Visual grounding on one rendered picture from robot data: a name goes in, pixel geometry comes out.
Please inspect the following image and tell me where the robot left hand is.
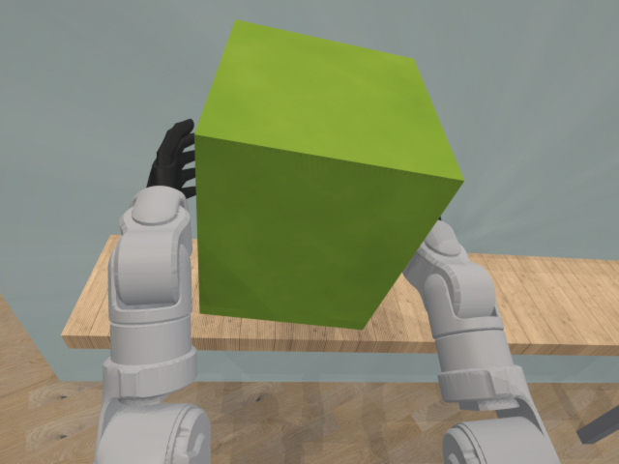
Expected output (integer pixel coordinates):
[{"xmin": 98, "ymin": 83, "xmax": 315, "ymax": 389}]
[{"xmin": 146, "ymin": 119, "xmax": 196, "ymax": 199}]

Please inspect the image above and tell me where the left robot upper arm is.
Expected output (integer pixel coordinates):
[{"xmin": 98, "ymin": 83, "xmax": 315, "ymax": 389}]
[{"xmin": 95, "ymin": 403, "xmax": 211, "ymax": 464}]

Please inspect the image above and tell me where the table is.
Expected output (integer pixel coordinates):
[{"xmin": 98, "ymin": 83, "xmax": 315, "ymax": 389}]
[{"xmin": 61, "ymin": 235, "xmax": 619, "ymax": 445}]

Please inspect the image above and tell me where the robot right forearm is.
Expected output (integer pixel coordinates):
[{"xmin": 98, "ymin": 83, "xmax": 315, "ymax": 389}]
[{"xmin": 402, "ymin": 220, "xmax": 561, "ymax": 464}]

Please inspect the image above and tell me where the right robot upper arm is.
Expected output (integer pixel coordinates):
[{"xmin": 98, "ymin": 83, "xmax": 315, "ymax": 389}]
[{"xmin": 442, "ymin": 417, "xmax": 558, "ymax": 464}]

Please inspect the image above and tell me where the carton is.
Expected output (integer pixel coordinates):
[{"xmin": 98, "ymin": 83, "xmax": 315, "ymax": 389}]
[{"xmin": 194, "ymin": 19, "xmax": 464, "ymax": 330}]

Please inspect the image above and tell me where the robot left forearm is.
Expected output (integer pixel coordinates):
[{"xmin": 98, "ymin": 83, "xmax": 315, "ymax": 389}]
[{"xmin": 93, "ymin": 186, "xmax": 197, "ymax": 464}]

